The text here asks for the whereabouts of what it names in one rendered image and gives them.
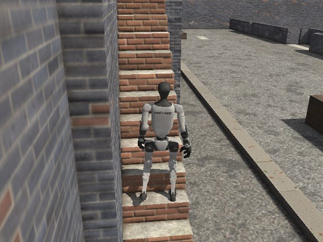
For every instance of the stairs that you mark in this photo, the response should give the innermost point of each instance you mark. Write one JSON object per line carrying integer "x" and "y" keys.
{"x": 145, "y": 60}

